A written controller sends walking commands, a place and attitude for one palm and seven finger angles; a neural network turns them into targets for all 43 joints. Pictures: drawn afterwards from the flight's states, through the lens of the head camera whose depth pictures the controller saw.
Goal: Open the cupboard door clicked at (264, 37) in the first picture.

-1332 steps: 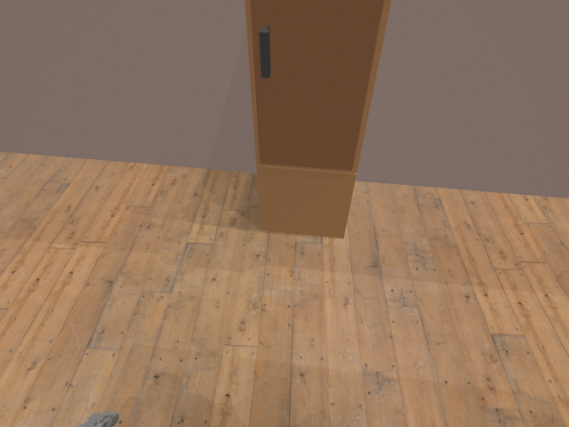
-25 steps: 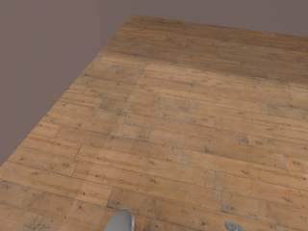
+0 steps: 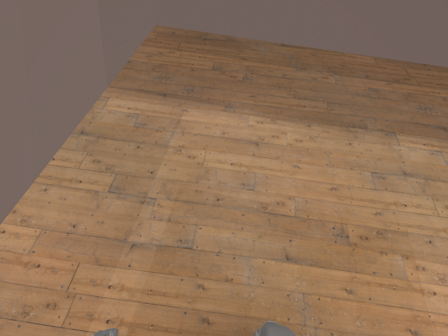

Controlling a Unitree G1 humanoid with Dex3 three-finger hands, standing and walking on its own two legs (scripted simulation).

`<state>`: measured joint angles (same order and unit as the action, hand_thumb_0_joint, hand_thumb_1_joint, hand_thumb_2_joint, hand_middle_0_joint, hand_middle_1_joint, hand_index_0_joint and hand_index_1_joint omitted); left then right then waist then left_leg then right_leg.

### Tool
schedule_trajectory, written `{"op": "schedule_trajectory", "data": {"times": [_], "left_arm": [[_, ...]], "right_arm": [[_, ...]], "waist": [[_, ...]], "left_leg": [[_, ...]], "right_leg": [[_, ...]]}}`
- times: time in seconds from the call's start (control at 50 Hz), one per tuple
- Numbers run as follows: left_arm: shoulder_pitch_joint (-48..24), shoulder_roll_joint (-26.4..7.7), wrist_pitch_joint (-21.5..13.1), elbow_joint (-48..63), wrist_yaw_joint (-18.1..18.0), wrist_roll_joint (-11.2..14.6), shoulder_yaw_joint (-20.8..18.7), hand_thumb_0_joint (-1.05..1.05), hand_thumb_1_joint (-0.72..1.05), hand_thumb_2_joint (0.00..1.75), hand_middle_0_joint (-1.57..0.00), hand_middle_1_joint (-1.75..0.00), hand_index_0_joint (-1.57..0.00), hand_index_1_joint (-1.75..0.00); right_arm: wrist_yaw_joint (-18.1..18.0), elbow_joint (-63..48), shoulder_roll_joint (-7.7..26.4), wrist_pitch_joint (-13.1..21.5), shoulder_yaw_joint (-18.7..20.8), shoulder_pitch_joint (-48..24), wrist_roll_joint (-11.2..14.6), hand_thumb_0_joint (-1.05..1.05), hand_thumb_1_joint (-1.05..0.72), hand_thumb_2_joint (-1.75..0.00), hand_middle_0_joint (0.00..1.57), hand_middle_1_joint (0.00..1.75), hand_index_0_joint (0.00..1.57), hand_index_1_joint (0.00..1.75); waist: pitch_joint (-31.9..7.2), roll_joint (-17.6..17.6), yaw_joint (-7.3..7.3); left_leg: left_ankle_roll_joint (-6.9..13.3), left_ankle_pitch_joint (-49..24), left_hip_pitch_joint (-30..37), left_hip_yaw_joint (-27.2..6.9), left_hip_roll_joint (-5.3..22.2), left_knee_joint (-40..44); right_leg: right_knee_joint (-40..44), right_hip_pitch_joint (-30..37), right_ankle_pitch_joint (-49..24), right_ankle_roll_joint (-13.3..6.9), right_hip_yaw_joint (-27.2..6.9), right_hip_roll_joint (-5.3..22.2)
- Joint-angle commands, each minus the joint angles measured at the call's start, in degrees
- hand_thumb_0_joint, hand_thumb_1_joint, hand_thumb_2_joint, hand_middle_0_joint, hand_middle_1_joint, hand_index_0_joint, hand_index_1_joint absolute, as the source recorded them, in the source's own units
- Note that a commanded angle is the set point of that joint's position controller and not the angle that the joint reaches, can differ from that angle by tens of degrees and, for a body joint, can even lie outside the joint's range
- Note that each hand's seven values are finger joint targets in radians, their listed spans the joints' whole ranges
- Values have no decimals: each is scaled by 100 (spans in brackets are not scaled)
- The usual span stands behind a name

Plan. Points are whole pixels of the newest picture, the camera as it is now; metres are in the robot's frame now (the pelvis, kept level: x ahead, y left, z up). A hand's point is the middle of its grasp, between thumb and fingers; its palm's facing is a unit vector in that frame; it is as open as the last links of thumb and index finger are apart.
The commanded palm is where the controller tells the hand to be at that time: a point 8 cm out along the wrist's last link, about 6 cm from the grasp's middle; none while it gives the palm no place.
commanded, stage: turn to face it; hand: left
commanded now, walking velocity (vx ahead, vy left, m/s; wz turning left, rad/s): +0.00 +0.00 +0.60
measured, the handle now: out of the picture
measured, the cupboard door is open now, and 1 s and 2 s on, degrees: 41 41 41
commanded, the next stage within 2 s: none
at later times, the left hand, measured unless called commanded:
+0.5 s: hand out of the picture +0.10 +0.23 -0.20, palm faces +0.34 -0.92 -0.22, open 7.3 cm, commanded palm none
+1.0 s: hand out of the picture +0.07 +0.13 -0.15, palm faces +0.58 -0.77 -0.28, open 7.4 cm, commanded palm none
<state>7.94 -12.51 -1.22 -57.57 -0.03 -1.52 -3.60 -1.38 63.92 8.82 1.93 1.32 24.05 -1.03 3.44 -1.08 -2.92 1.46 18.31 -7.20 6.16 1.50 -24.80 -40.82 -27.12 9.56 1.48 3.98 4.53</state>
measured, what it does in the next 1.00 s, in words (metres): walks ahead, turning left: right foot, then left foot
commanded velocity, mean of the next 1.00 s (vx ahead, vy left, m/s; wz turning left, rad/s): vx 0.00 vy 0.00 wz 0.60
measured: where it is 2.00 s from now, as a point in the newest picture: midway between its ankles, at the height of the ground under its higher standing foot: outside the picture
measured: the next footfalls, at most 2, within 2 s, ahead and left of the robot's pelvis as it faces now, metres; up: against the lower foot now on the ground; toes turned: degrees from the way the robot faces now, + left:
right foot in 0.06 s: +0.11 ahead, -0.13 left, +0.00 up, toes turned -5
left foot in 0.42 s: +0.13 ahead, +0.14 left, +0.00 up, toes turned +24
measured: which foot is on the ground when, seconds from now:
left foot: down 0.00-0.08, up 0.10-0.40, down 0.42-0.78, up 0.80-1.00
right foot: up 0.00-0.04, down 0.06-0.40, up 0.42-0.76, down 0.78-1.00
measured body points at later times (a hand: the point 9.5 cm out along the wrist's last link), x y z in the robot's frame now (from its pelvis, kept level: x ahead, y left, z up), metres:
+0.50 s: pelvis +0.08 +0.00 -0.03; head +0.11 +0.04 +0.42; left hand +0.08 +0.28 -0.18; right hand +0.27 -0.22 -0.14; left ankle +0.10 +0.12 -0.74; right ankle +0.07 -0.14 -0.68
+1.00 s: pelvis +0.14 -0.06 +0.00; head +0.20 -0.05 +0.45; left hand +0.04 +0.17 -0.13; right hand +0.36 -0.22 -0.16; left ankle +0.04 +0.06 -0.66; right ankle +0.16 -0.15 -0.74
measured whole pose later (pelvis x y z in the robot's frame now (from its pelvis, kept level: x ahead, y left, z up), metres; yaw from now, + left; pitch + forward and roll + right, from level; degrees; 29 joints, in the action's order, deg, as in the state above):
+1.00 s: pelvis +0.14 -0.06 +0.00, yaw +37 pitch +1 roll +3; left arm 14.6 -9.6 -0.1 -51.9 -1.2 -1.5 -1.9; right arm 1.8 53.4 14.5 -4.7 4.8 8.0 -0.7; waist 5.8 0.5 -0.9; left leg -4.2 24.0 -29.5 1.7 0.9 -60.8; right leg -29.4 -11.3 19.0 -1.0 9.6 6.3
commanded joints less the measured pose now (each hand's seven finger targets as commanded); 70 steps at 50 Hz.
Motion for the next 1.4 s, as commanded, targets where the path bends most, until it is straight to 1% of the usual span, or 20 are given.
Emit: {"op": "schedule_trajectory", "data": {"times": [0.0,0.06,0.2,0.34,0.36,0.38,0.4,0.42,0.54,0.72,0.76,0.78,0.86,1.0,1.1,1.14,1.16,1.18,1.28,1.38], "left_arm": [[414,-219,-67,265,-8,61,-15,0,90,90,-20,-30,-20,-30],[1699,-1244,-168,-9,-151,61,-232,0,90,90,-20,-30,-20,-30],[43,-645,-13,586,-229,9,-128,0,90,90,-20,-30,-20,-30],[240,-802,32,642,-141,-5,-269,0,90,90,-20,-30,-20,-30],[198,-764,61,728,-122,39,-260,0,90,90,-20,-30,-20,-30],[175,-420,102,944,-69,103,-203,0,90,90,-20,-30,-20,-30],[-172,-316,153,1201,-89,77,-123,0,90,90,-20,-30,-20,-30],[-247,-452,183,1288,-96,40,-134,0,90,90,-20,-30,-20,-30],[186,-516,240,903,0,12,-196,0,90,90,-20,-30,-20,-30],[912,-640,168,874,-66,79,-182,0,90,90,-20,-30,-20,-30],[1151,-1614,71,920,-152,-71,-350,0,90,90,-20,-30,-20,-30],[926,-1564,82,994,-189,-3,-263,0,90,90,-20,-30,-20,-30],[210,-782,22,1121,-189,47,-82,0,90,90,-20,-30,-20,-30],[1202,-993,-6,808,-214,0,-190,0,90,90,-20,-30,-20,-30],[998,-1123,11,767,-175,4,-279,0,90,90,-20,-30,-20,-30],[771,-1002,25,873,-122,84,-255,0,90,90,-20,-30,-20,-30],[515,-564,49,1138,-67,139,-139,0,90,90,-20,-30,-20,-30],[136,-629,156,1318,-125,80,-118,0,90,90,-20,-30,-20,-30],[269,-629,291,1011,-44,31,-208,0,90,90,-20,-30,-20,-30],[188,-528,294,1073,-31,48,-169,0,90,90,-20,-30,-20,-30]], "right_arm": [[-52,-326,846,-26,172,20,6,0,-90,-90,20,30,20,30],[-27,-576,534,-87,201,143,133,0,-90,-90,20,30,20,30],[192,-736,231,-444,206,-428,40,0,-90,-90,20,30,20,30],[279,-1180,525,-358,318,-850,-8,0,-90,-90,20,30,20,30],[280,-1120,870,-316,399,-408,-30,0,-90,-90,20,30,20,30],[243,-1116,1575,-251,572,-33,-94,0,-90,-90,20,30,20,30],[150,-1101,2009,-260,642,175,-64,0,-90,-90,20,30,20,30],[125,-1140,2039,-270,630,22,-66,0,-90,-90,20,30,20,30],[58,-1630,1608,-192,474,-1353,-50,0,-90,-90,20,30,20,30],[142,-1766,1656,-394,595,-1815,-20,0,-90,-90,20,30,20,30],[196,-1984,894,-397,493,-1897,56,0,-90,-90,20,30,20,30],[217,-1949,1250,-405,527,-1960,0,0,-90,-90,20,30,20,30],[309,-1552,999,-511,477,-1645,-6,0,-90,-90,20,30,20,30],[326,-1617,681,-462,286,-2310,51,0,-90,-90,20,30,20,30],[292,-1592,775,-392,306,-1991,43,0,-90,-90,20,30,20,30],[266,-1406,1275,-324,447,-1198,-14,0,-90,-90,20,30,20,30],[213,-1332,1972,-286,640,-698,-45,0,-90,-90,20,30,20,30],[163,-1203,2109,-351,642,-396,6,0,-90,-90,20,30,20,30],[61,-1577,1555,-289,454,-1651,-42,0,-90,-90,20,30,20,30],[105,-1592,1651,-308,516,-1639,-72,0,-90,-90,20,30,20,30]], "waist": [[-315,958,359],[-1677,-1292,798],[-315,-964,66],[-378,-691,97],[-679,43,-192],[-916,1953,-363],[-1145,2302,-496],[-1190,1470,-372],[-692,1068,229],[-700,878,505],[-571,-2049,733],[-457,-1671,621],[-264,-1259,119],[-555,-913,583],[-636,-980,368],[-1124,24,-99],[-1293,1818,-390],[-1353,1404,-436],[-408,1032,208],[-424,954,227]], "left_leg": [[248,-3920,-483,-941,1024,-314],[-445,2151,-2437,-179,-156,-3800],[-529,830,-1961,-191,459,-3591],[-428,-240,-1087,292,122,-1127],[-351,-1118,-234,30,202,-455],[381,-2939,395,-2191,1645,109],[1066,-4198,498,-3305,2495,384],[1237,-3267,358,-3036,2558,391],[552,-1445,-612,-1872,1220,602],[378,-486,-1745,-2156,787,12],[-465,1511,-3306,-672,-679,-2701],[-361,1660,-3045,-1057,-277,-3920],[-568,462,-2954,-726,27,-4670],[-562,682,-2379,-77,-49,-2424],[-340,181,-1219,189,-211,-937],[-30,-1767,640,-450,357,22],[934,-4373,1514,-2823,2119,121],[1406,-5191,1359,-2932,2463,45],[709,-2061,-491,-1872,1271,572],[694,-1155,-852,-1991,1069,603]], "right_leg": [[1103,1471,-370,-11,192,-206],[1431,4047,-5301,-1390,-1788,2741],[2010,1251,-1992,-724,373,1675],[892,1435,-1559,-417,883,1566],[20,1012,-1042,-202,989,1447],[-1485,-246,1812,286,1092,570],[-2622,-854,3231,357,269,155],[-3084,-869,2825,241,-260,261],[-2491,-481,1260,343,-366,87],[1153,1812,702,206,-89,-346],[2975,2458,1061,-677,-2884,2169],[2869,1639,636,-954,-2750,2489],[2058,1807,-1859,-616,-582,1276],[1464,2995,-3810,-700,-9,1509],[823,2540,-3802,-558,322,1635],[-706,1253,-2278,-67,733,1265],[-2140,-540,2264,375,721,343],[-2750,-827,2888,301,-100,262],[-2540,-393,1481,316,-400,211],[-1044,281,1517,309,-225,-54]]}}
